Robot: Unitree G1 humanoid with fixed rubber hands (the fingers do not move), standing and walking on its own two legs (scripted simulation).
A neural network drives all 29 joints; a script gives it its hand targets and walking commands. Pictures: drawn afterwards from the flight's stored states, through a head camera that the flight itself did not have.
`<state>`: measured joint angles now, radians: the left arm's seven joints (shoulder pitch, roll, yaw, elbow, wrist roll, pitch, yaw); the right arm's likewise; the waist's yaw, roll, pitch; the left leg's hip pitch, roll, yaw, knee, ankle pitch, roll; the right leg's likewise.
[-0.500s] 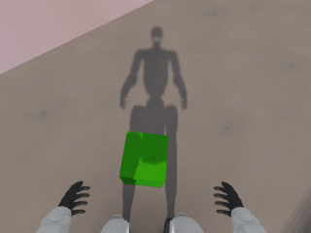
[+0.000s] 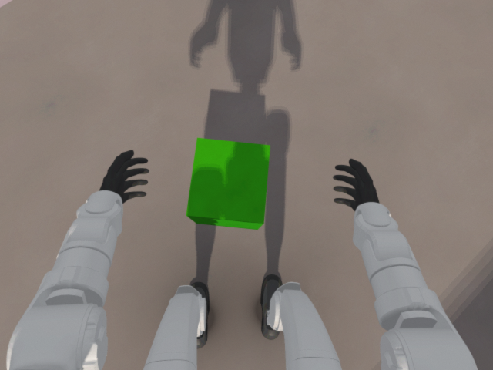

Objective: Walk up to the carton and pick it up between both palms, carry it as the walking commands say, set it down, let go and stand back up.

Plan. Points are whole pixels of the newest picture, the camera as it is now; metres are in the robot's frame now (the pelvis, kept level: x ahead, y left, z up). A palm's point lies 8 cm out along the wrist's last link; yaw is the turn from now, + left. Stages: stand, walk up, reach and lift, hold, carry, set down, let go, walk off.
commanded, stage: reach and lift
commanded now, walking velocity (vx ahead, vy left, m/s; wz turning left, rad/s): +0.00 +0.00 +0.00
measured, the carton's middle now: (230, 188) +0.49 +0.03 -0.59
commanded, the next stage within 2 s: none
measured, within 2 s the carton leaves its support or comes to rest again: neither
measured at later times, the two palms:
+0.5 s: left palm (127, 131) +0.51 +0.22 -0.15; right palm (338, 142) +0.48 -0.18 -0.14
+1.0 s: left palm (146, 143) +0.52 +0.21 -0.25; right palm (321, 151) +0.50 -0.18 -0.24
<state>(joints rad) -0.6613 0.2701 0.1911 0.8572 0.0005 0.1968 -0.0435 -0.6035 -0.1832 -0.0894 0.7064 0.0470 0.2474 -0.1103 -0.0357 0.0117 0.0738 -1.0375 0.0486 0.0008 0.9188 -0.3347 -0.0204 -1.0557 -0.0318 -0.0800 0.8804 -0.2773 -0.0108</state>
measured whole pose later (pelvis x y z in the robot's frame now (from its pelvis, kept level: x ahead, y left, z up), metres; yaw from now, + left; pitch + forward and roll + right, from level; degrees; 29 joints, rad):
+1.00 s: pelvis -0.02 +0.01 -0.09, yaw +0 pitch +46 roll -1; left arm -1.32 0.39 0.34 1.06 0.00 0.08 -0.06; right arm -1.26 -0.18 -0.35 0.85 -0.06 0.12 -0.14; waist -0.04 0.01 0.13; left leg -1.67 0.04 0.00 1.27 -0.40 0.00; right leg -1.69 -0.03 -0.03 1.22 -0.34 0.00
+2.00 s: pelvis -0.06 +0.02 -0.31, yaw -1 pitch +35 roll -2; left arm -1.62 0.48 0.07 1.20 -0.07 0.10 0.04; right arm -1.62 -0.29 -0.26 1.14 0.15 0.08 -0.17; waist -0.05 -0.03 0.52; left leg -2.14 0.04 0.00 2.13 -0.61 0.02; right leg -2.16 -0.03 0.02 2.06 -0.52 0.03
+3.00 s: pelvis -0.06 +0.02 -0.31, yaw -1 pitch +35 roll -2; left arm -1.64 0.43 0.11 1.16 -0.07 0.15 -0.01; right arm -1.63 -0.27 -0.29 1.12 0.08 0.09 -0.09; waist -0.03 -0.03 0.52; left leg -2.14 0.03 0.00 2.15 -0.62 0.02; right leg -2.17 -0.02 0.02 2.08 -0.53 0.03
